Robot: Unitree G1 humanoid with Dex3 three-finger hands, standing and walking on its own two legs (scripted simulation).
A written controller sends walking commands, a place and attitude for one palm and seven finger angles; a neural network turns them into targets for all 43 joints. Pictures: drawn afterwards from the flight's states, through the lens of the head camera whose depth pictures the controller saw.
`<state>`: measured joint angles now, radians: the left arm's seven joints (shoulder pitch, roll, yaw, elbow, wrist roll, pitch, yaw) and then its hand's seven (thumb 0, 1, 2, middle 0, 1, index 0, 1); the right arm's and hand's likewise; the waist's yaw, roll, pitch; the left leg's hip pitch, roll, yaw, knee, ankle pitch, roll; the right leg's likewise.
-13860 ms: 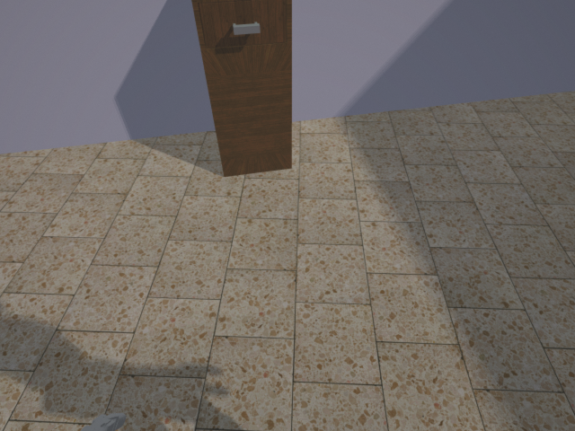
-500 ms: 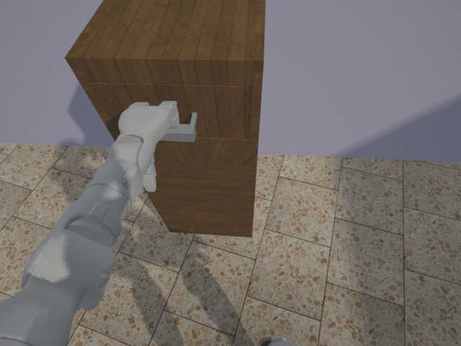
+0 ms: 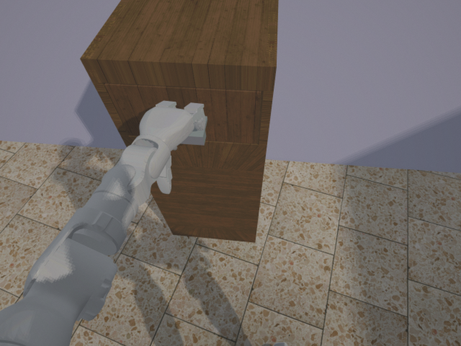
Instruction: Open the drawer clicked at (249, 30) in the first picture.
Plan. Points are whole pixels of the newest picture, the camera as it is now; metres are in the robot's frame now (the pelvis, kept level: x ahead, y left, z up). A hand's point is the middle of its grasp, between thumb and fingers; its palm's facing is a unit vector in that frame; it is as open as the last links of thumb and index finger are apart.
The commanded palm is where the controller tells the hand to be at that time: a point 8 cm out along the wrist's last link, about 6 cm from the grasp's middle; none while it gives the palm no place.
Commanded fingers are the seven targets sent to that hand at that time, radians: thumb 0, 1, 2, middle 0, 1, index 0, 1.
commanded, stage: move the hooked fingers above the handle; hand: left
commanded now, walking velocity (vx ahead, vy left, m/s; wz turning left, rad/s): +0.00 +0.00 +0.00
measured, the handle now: (183, 127) +0.56 +0.10 +0.01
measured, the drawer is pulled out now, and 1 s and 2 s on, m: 0.00 0.00 0.00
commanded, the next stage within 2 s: lift the fingers back up to retry in 1.40 s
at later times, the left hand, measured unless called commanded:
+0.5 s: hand (185, 152) +0.45 +0.08 +0.06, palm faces -0.14 -0.03 -0.99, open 13.8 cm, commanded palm +0.47 +0.12 +0.13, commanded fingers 0.00 -0.50 0.30 -0.30 -1.20 -0.30 -1.20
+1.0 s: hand (205, 146) +0.46 +0.04 +0.06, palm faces -0.08 -0.07 -0.99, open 13.8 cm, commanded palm +0.48 +0.11 +0.13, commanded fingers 0.00 -0.50 0.30 -0.30 -1.20 -0.30 -1.20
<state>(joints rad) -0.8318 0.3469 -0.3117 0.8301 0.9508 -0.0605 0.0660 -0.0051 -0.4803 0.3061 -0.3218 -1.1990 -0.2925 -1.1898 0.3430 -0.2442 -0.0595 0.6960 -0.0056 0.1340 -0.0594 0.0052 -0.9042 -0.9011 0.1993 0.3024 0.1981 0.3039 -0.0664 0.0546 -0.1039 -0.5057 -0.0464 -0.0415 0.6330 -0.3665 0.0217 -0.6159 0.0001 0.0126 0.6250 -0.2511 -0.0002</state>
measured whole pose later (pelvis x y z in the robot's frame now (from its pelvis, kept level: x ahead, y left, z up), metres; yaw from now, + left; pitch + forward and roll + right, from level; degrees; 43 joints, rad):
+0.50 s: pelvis +0.00 -0.01 +0.00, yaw +0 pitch +13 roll +0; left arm -0.79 0.33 -0.29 0.80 0.98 -0.12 0.08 0.00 -0.48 0.31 -0.32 -1.20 -0.32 -1.20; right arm 0.32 -0.25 -0.06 0.68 -0.01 0.14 -0.07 0.01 -0.90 -0.90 0.20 0.30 0.20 0.30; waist -0.07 0.05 -0.09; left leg -0.49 -0.04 -0.04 0.63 -0.37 0.01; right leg -0.60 0.01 0.01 0.63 -0.25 -0.01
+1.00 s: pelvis -0.01 -0.01 +0.00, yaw -1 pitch +14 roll +1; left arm -0.84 0.29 -0.27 0.83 1.01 -0.19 0.14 0.00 -0.48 0.31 -0.32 -1.21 -0.32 -1.20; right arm 0.31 -0.25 -0.05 0.70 -0.01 0.11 -0.07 0.01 -0.90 -0.90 0.20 0.30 0.20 0.30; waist -0.09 0.05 -0.10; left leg -0.53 -0.04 -0.03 0.66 -0.38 0.01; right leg -0.65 0.01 0.02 0.67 -0.26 -0.01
